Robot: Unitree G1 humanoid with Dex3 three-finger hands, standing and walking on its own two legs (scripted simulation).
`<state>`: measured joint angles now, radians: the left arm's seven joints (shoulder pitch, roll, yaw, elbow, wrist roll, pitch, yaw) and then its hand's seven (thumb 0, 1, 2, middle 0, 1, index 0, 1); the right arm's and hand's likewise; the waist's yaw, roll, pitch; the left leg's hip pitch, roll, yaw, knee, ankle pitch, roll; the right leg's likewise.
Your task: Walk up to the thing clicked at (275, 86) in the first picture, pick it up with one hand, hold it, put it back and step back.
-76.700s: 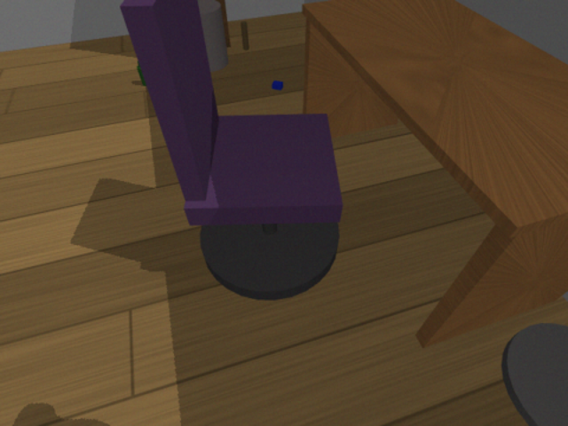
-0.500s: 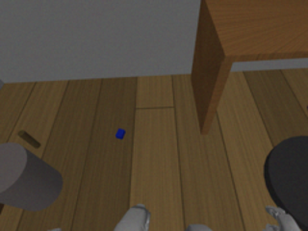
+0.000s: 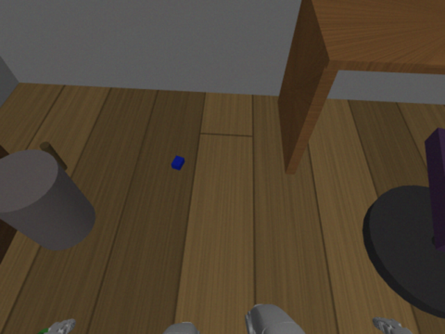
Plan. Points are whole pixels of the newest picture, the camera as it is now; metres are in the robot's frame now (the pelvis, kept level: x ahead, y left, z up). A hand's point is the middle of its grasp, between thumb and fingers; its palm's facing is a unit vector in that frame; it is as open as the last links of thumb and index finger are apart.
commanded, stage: step back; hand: left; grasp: from above
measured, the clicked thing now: (178, 162) +0.99 +0.24 -0.74
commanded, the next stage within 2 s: stand in 1.28 s
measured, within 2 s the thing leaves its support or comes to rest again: neither
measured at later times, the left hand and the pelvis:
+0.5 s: hand out of the picture -0.03 +0.28 -0.14, palm faces +0.01 -0.91 -0.41, open 7.4 cm; pelvis -0.10 +0.00 +0.00, yaw +0 degrees
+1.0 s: hand out of the picture +0.03 +0.27 -0.15, palm faces +0.01 -0.94 -0.34, open 7.4 cm; pelvis -0.06 +0.01 +0.00, yaw +0 degrees
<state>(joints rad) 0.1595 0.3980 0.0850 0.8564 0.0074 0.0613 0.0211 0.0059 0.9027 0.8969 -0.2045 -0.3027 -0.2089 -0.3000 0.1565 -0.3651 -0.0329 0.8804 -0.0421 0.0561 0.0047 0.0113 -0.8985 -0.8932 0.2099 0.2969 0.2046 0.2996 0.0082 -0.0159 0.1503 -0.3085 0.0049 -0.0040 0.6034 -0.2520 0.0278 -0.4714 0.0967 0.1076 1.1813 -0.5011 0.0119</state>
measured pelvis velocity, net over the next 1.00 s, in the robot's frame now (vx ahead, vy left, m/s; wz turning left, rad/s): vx -0.06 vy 0.01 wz -0.01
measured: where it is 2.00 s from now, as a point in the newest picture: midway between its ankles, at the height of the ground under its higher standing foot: outside the picture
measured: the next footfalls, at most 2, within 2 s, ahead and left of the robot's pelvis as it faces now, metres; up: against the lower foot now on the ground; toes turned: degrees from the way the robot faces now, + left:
right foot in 0.14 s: -0.04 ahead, -0.13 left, +0.00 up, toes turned -1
left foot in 0.42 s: -0.01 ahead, +0.13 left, +0.00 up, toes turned +1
